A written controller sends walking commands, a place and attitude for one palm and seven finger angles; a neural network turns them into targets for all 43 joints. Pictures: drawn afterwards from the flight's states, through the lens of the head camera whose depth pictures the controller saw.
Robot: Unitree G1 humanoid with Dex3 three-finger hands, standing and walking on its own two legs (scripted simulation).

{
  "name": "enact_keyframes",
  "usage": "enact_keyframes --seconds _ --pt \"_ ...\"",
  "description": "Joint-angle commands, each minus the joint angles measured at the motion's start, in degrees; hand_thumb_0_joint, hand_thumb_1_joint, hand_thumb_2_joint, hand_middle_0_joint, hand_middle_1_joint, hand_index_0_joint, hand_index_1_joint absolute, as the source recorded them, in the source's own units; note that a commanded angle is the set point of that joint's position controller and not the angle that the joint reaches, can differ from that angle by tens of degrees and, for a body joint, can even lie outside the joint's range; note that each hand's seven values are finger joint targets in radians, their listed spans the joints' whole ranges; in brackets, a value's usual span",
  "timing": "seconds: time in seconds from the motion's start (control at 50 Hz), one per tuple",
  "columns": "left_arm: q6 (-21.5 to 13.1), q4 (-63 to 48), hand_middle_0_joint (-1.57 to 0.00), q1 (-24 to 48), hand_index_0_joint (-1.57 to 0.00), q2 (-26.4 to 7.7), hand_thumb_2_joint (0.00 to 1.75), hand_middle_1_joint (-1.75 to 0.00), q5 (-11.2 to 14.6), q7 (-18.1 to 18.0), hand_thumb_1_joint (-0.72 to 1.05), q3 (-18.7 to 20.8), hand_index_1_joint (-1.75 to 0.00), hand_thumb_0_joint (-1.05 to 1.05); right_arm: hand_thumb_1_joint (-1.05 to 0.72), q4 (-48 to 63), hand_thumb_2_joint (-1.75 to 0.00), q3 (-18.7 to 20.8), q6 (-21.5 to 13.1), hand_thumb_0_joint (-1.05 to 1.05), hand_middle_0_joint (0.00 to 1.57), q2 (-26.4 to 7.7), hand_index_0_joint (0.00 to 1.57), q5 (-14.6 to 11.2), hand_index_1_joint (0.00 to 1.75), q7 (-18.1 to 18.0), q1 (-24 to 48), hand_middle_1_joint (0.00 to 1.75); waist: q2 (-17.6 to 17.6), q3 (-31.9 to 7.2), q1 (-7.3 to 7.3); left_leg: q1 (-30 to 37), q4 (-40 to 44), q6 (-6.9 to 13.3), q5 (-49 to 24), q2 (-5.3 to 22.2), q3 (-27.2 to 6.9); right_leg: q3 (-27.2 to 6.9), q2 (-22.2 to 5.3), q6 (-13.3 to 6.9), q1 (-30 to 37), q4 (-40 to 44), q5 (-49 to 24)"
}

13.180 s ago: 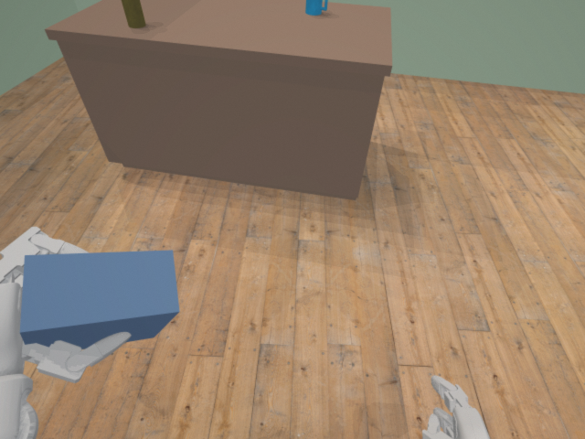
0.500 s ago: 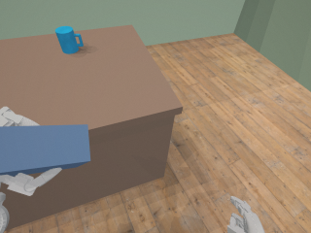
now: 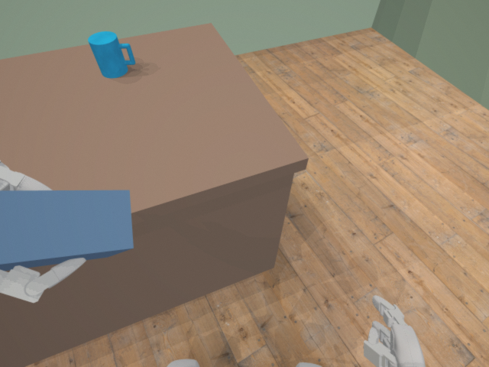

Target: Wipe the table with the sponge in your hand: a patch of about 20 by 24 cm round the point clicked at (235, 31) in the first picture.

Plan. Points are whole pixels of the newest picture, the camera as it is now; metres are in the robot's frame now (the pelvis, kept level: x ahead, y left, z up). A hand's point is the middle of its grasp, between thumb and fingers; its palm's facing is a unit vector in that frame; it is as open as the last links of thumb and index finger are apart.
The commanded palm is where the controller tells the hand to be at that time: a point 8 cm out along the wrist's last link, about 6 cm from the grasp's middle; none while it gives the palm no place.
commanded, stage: shuffle to correct the standing spot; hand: left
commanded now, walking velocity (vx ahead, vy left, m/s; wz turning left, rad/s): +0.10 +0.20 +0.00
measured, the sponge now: (80, 230) +0.24 +0.21 +0.16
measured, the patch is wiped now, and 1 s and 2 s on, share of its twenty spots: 0.00 0.00 0.00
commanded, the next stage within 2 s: come to a stop and stand still in 1.96 s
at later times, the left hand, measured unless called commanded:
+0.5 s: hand out of the picture +0.22 +0.29 +0.20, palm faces +0.40 -0.81 -0.44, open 10.3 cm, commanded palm +0.16 +0.34 +0.20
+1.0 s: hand out of the picture +0.21 +0.39 +0.20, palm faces +0.44 -0.78 -0.45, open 10.3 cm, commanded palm +0.16 +0.44 +0.20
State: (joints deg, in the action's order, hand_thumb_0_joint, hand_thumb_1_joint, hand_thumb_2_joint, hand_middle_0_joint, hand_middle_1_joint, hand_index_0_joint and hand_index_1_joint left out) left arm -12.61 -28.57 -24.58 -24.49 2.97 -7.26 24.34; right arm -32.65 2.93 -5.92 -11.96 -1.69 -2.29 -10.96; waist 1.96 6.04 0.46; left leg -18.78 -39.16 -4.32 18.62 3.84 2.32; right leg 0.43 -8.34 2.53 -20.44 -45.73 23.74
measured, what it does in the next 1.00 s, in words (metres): steps to the left: right foot, then left foot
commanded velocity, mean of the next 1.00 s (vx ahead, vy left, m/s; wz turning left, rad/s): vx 0.10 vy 0.20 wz -0.03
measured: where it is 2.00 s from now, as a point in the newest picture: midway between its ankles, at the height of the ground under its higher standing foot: outside the picture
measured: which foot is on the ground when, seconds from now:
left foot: down 0.00-0.38, up 0.40-0.70, down 0.72-1.00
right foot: down 0.00-0.16, up 0.18-0.36, down 0.38-0.74, up 0.76-0.88, down 0.90-1.00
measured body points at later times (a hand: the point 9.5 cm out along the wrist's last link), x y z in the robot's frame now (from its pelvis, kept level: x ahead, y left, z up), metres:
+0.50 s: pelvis +0.01 +0.06 +0.02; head +0.02 +0.04 +0.46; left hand +0.19 +0.33 +0.22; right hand +0.17 -0.18 -0.08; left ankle +0.00 +0.19 -0.64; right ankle +0.03 -0.03 -0.71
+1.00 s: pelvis +0.01 +0.15 +0.01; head +0.03 +0.13 +0.46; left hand +0.18 +0.43 +0.23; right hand +0.19 -0.06 -0.09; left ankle +0.02 +0.27 -0.67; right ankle +0.03 +0.05 -0.71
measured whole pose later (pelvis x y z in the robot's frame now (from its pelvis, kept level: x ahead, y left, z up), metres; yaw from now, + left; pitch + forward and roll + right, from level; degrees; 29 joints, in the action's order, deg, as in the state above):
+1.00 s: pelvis +0.01 +0.15 +0.01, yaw +3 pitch -2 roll +1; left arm -12.3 -29.7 -27.5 -21.6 2.7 -7.8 21.3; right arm -36.5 -0.6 -6.0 -10.4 -0.8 0.4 -11.4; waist -1.3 3.1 0.0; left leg -25.6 -56.1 -1.5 22.5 0.4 1.8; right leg 6.1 -3.1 -1.9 -16.7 -38.3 19.8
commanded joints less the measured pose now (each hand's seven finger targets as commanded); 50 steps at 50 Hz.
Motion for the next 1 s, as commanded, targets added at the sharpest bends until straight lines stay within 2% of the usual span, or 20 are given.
enact_keyframes --seconds 0.0,0.04,0.08,0.12,0.14,0.16,0.22,0.32,0.34,0.36,0.38,0.4,0.44,0.48,0.64,0.72,0.76,0.86,0.9,0.98 --pt "-4.2 -14.8 -1.20 0.2 -1.20 -8.3 1.30 -1.60 0.1 -1.2 0.10 6.7 -1.60 0.00 -0.90 8.4 -0.90 1.1 -4.3 0.00 0.20 -7.3 0.20 0.0 0.30 1.3 3.3 0.30 -9.4 -12.5 -1.71 -1.3 3.1 7.8 -16.7 2.2 -0.2 3.9 5.5 -2.5 12.5 13.0 -14.3" --pt "-4.0 -14.5 -1.20 0.2 -1.20 -9.8 1.30 -1.60 -0.2 -1.7 0.10 6.7 -1.60 0.00 -0.90 9.1 -0.90 1.8 -3.3 0.00 0.20 -5.9 0.20 0.4 0.30 2.2 3.0 0.30 19.3 -12.0 -1.49 -11.9 -14.8 2.7 0.8 -4.3 3.8 -20.9 -12.0 -10.5 17.7 21.3 -28.6" --pt "-4.2 -17.6 -1.20 2.8 -1.20 -11.2 1.30 -1.60 -0.7 -2.7 0.10 8.6 -1.60 0.00 -0.90 7.9 -0.90 0.4 -2.7 0.00 0.20 -5.3 0.20 0.9 0.30 2.4 4.4 0.30 13.6 -10.9 -1.80 -10.7 -13.4 4.3 12.5 1.3 -5.2 -18.4 -15.8 -11.9 13.1 18.6 -28.4" --pt "-3.0 -16.4 -1.20 3.0 -1.20 -9.0 1.30 -1.60 -0.3 -2.3 0.10 7.9 -1.60 0.00 -0.90 5.4 -0.90 -0.1 -1.6 0.00 0.20 -5.1 0.20 0.8 0.30 2.0 2.2 0.30 -2.0 -12.5 2.03 6.6 8.9 3.9 -0.6 -3.5 -0.8 -1.6 -4.1 -4.5 3.1 3.5 -19.6" --pt "-3.4 -18.6 -1.20 4.2 -1.20 -8.3 1.30 -1.60 0.2 -1.8 0.10 7.2 -1.60 0.00 -0.90 6.7 -0.90 0.6 -1.9 0.00 0.20 -7.2 0.20 0.5 0.30 1.7 3.0 0.30 -18.8 -11.8 1.88 10.8 15.8 7.0 -10.2 2.7 -11.0 5.8 5.6 -0.6 -5.4 -11.0 -7.8" --pt "-3.9 -20.1 -1.20 5.6 -1.20 -9.1 1.30 -1.60 -0.2 -1.6 0.10 7.1 -1.60 0.00 -0.90 8.0 -0.90 1.6 -2.6 0.00 0.20 -7.4 0.20 0.6 0.30 1.8 2.8 0.30 -24.5 -13.0 1.12 11.5 19.9 11.8 -15.8 9.1 -20.0 4.8 8.3 -0.5 -10.3 -21.3 12.5" --pt "-3.6 -14.8 -1.20 2.3 -1.20 -7.1 1.30 -1.60 -0.3 -1.2 0.10 5.1 -1.60 0.00 -0.90 6.4 -0.90 1.4 -3.9 0.00 0.20 -6.5 0.20 0.8 0.30 1.7 1.8 0.30 -15.4 -12.4 0.36 12.1 16.3 17.5 -22.8 10.4 -18.4 1.9 4.4 -1.2 -13.9 -21.7 8.0" --pt "-1.6 -13.3 -1.20 1.1 -1.20 -7.0 1.30 -1.60 -0.2 -1.5 0.10 3.7 -1.60 0.00 -0.90 6.3 -0.90 -0.9 -4.5 0.00 0.20 -6.9 0.20 0.7 0.30 1.6 4.2 0.30 -12.4 -11.8 -1.57 -2.7 10.5 10.7 -9.1 4.2 -5.8 6.5 6.2 -1.6 12.1 13.9 -6.2" --pt "-1.5 -12.4 -1.20 1.3 -1.20 -7.4 1.30 -1.60 -0.7 -1.6 0.10 3.6 -1.60 0.00 -0.90 6.4 -0.90 -1.3 -4.2 0.00 0.20 -6.4 0.20 1.2 0.30 1.6 4.0 0.30 -5.6 -11.6 -1.59 -9.4 4.3 8.5 0.3 1.3 -4.0 1.0 2.1 -3.1 18.9 21.7 -8.7" --pt "-1.4 -11.0 -1.20 1.6 -1.20 -9.8 1.30 -1.60 -1.2 -2.0 0.10 5.2 -1.60 0.00 -0.90 7.2 -0.90 -0.9 -3.5 0.00 0.20 -5.5 0.20 1.4 0.30 1.7 4.0 0.30 8.7 -11.3 -1.28 -18.7 -11.7 5.5 9.4 -4.6 0.8 -21.3 -11.8 -8.8 21.3 29.2 -4.5" --pt "-1.5 -9.8 -1.20 2.7 -1.20 -10.0 1.30 -1.60 0.0 -2.1 0.10 6.6 -1.60 0.00 -0.90 7.2 -0.90 -0.5 -3.0 0.00 0.20 -7.0 0.20 1.6 0.30 1.7 3.8 0.30 11.8 -8.9 -1.45 -21.5 -25.2 3.7 9.3 -4.2 -3.7 -32.7 -19.7 -12.0 15.8 33.0 -3.6" --pt "-1.8 -11.0 -1.20 4.1 -1.20 -9.4 1.30 -1.60 0.4 -1.8 0.10 6.0 -1.60 0.00 -0.90 6.4 -0.90 0.7 -2.6 0.00 0.20 -8.2 0.20 1.2 0.30 2.5 3.6 0.30 10.9 -8.2 -0.65 -21.8 -30.8 2.9 6.5 -3.5 -6.5 -33.3 -19.4 -12.2 14.0 32.9 -5.4" --pt "-2.6 -9.4 -1.20 -0.1 -1.20 -8.6 1.30 -1.60 0.4 -1.6 0.10 6.4 -1.60 0.00 -0.90 5.2 -0.90 -0.5 -1.9 0.00 0.20 -6.5 0.20 1.2 0.30 2.4 3.3 0.30 2.6 -7.3 -0.54 -21.8 -32.8 2.4 1.1 0.0 -7.7 -19.4 -15.4 -12.2 13.1 27.6 -15.8" --pt "-3.4 -8.0 -1.20 -1.2 -1.20 -7.9 1.30 -1.60 -0.1 -1.7 0.10 6.0 -1.60 0.00 -0.90 5.0 -0.90 -0.7 -1.4 0.00 0.20 -6.2 0.20 1.3 0.30 1.9 3.4 0.30 4.6 -8.1 -0.55 -19.1 -28.5 2.4 -1.6 1.0 -5.7 -10.0 -11.9 -10.1 11.4 26.1 -22.1" --pt "-2.4 -12.4 -1.20 3.3 -1.20 -7.3 1.30 -1.60 -0.6 -2.9 0.10 3.8 -1.60 0.00 -0.90 6.5 -0.90 0.4 -3.4 0.00 0.20 -5.2 0.20 1.5 0.30 0.1 3.0 0.30 4.3 -10.8 -1.08 6.3 9.9 3.9 -4.9 -4.7 6.9 -2.0 -5.8 -5.7 6.3 19.2 -11.8" --pt "-2.8 -12.2 -1.20 0.7 -1.20 -6.5 1.30 -1.60 -0.3 -2.1 0.10 3.6 -1.60 0.00 -0.90 8.1 -0.90 2.3 -3.6 0.00 0.20 -9.4 0.20 0.3 0.30 0.2 1.2 0.30 -11.5 -13.0 -0.44 11.0 15.5 10.5 -22.5 8.6 -12.7 5.5 6.2 -0.8 -4.0 -5.1 4.1" --pt "-3.2 -16.7 -1.20 3.1 -1.20 -9.0 1.30 -1.60 -0.7 -2.0 0.10 5.5 -1.60 0.00 -0.90 7.1 -0.90 1.5 -4.3 0.00 0.20 -7.3 0.20 1.4 0.30 0.3 2.6 0.30 -21.8 -11.6 -0.44 9.2 17.6 14.5 -23.7 9.8 -14.1 4.6 5.7 -1.6 -7.4 -12.3 10.2" --pt "-2.4 -15.0 -1.20 -0.6 -1.20 -7.7 1.30 -1.60 -0.3 -2.5 0.10 5.2 -1.60 0.00 -0.90 6.3 -0.90 -0.4 -5.0 0.00 0.20 -7.0 0.20 1.0 0.30 1.4 4.0 0.30 -10.6 -12.8 -1.70 -3.3 6.5 8.7 -12.2 3.8 -3.6 4.2 5.0 -2.6 14.3 19.1 -11.0" --pt "-1.5 -9.2 -1.20 -1.3 -1.20 -9.4 1.30 -1.60 0.6 -2.5 0.10 6.6 -1.60 0.00 -0.90 7.2 -0.90 0.3 -3.9 0.00 0.20 -6.4 0.20 0.6 0.30 2.0 4.0 0.30 15.5 -9.6 -1.36 -18.3 -17.7 3.4 8.6 -4.8 0.6 -29.1 -16.2 -10.9 17.4 29.2 -19.2" --pt "-2.7 -7.7 -1.20 0.2 -1.20 -7.3 1.30 -1.60 -0.2 -2.0 0.10 5.8 -1.60 0.00 -0.90 4.6 -0.90 -1.4 -1.8 0.00 0.20 -5.4 0.20 1.2 0.30 2.1 3.3 0.30 7.0 -8.6 -0.46 -14.6 -18.8 3.3 3.4 1.7 -6.1 -13.6 -12.0 -11.2 11.2 22.7 -28.7"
